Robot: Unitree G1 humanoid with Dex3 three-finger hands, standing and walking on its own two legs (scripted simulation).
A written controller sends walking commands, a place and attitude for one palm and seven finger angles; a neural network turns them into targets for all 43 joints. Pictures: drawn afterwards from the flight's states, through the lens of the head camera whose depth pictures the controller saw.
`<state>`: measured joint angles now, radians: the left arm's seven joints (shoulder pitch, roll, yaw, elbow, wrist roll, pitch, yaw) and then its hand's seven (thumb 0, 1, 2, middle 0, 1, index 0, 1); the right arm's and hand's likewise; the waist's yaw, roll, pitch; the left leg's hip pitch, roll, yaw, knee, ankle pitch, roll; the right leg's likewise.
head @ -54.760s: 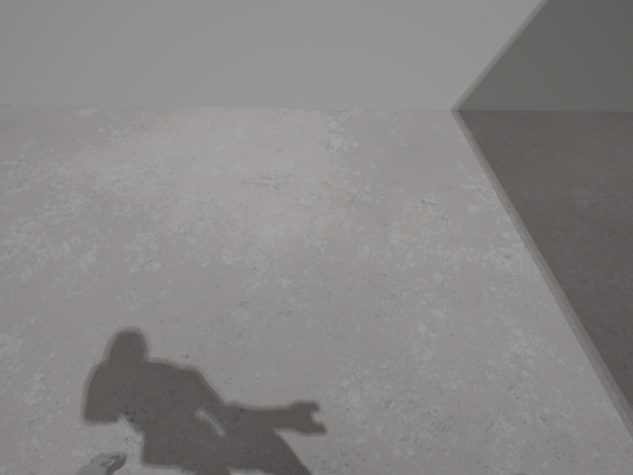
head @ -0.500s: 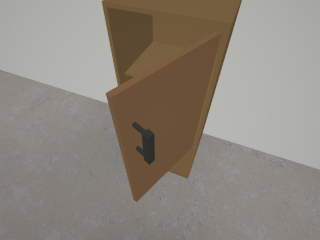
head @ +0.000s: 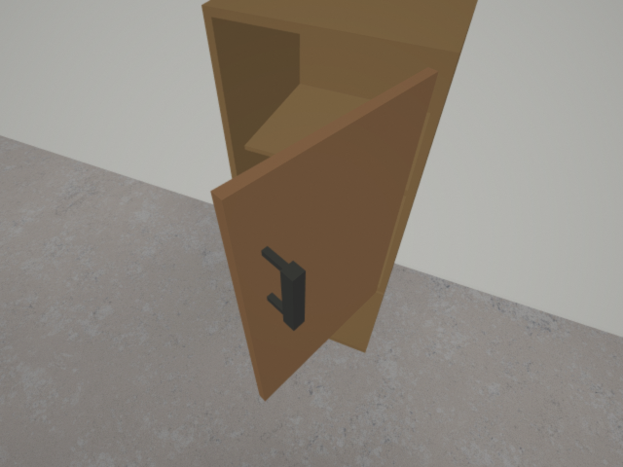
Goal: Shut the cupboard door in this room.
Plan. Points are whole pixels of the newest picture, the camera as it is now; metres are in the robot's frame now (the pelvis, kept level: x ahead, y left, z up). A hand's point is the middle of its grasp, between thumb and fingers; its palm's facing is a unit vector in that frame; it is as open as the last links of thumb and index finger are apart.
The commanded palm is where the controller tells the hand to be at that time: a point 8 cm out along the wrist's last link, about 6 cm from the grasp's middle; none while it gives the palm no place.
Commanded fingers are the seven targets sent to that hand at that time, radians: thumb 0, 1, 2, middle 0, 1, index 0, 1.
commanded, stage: stand and wait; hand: left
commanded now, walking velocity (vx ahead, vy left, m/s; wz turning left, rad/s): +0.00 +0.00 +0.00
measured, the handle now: (282, 288) +0.32 +0.06 +0.06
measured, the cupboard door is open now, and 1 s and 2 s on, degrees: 68 68 68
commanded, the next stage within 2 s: turn or walk to find it in 0.46 s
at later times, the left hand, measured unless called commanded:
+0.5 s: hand out of the picture +0.05 +0.24 -0.16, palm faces -0.01 -0.95 -0.31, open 7.4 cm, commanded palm none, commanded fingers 0.00 0.90 0.90 -0.20 -0.30 -0.20 -0.30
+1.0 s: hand out of the picture -0.03 +0.21 -0.20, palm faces +0.15 -0.96 -0.23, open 7.4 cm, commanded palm none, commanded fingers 0.00 0.90 0.90 -0.20 -0.30 -0.20 -0.30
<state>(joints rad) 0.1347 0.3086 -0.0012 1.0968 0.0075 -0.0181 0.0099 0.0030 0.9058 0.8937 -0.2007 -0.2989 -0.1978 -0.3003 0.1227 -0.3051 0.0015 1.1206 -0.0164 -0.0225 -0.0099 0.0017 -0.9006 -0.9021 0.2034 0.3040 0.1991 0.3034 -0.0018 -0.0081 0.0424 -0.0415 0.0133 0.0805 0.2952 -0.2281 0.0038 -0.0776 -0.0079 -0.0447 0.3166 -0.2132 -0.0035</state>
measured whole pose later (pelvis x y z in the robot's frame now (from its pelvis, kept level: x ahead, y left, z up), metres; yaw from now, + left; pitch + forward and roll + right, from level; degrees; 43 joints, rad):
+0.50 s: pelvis -0.01 +0.00 +0.00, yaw +0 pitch -2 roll +0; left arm 0.15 0.32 0.00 1.10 0.01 -0.02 0.01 0.00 0.91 0.89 -0.20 -0.30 -0.20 -0.30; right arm 0.13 -0.31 0.00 1.12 -0.01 -0.02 -0.01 0.00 -0.90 -0.90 0.20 0.30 0.20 0.30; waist 0.00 -0.01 0.05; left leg -0.03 0.01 0.07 0.28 -0.21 0.00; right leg -0.07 -0.01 -0.05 0.30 -0.19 0.00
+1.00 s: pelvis -0.04 +0.01 -0.02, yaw +7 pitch -2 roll -1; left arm 0.20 0.22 0.02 1.05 0.01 0.04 0.02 0.00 0.91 0.89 -0.20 -0.30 -0.20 -0.30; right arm 0.18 -0.19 -0.02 1.06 -0.02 0.03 0.00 0.00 -0.90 -0.90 0.20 0.30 0.20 0.30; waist 0.01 -0.01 0.09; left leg -0.26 -0.03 -0.03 0.60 -0.30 0.03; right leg -0.22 -0.07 -0.16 0.57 -0.30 0.01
